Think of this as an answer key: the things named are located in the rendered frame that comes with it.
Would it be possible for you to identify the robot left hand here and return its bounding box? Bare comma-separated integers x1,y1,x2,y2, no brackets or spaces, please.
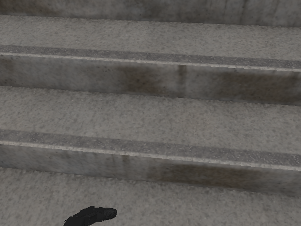
63,205,118,226

